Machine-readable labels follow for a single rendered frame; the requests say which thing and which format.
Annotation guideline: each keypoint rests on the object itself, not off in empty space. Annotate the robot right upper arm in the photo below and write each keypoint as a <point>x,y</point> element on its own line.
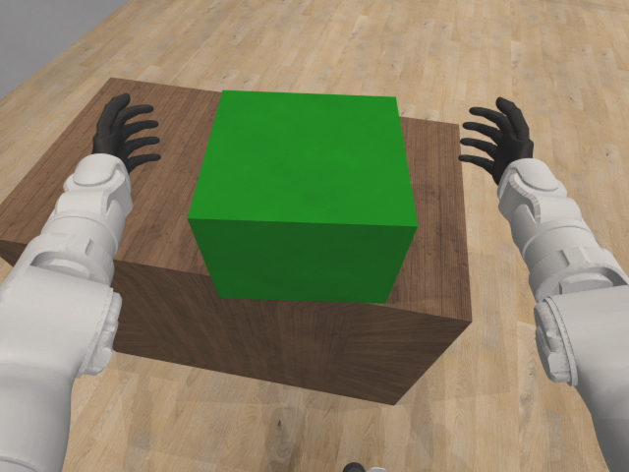
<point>583,340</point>

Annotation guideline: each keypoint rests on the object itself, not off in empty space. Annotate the robot left forearm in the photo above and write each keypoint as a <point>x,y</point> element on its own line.
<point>82,235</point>

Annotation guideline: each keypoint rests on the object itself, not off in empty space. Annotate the robot right hand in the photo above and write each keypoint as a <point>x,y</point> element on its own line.
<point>512,139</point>

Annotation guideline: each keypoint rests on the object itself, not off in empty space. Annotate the pedestal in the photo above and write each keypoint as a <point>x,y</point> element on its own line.
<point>170,309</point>

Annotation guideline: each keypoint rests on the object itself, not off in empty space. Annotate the robot right forearm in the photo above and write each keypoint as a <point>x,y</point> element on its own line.
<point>559,249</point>

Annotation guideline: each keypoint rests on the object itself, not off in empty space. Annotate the robot left upper arm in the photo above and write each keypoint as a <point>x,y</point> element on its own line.
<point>54,328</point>

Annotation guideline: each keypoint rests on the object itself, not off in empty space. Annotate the carton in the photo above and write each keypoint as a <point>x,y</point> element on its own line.
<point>304,197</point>

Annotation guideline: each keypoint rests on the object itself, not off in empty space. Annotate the robot left hand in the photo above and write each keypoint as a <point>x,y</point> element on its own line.
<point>111,136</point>

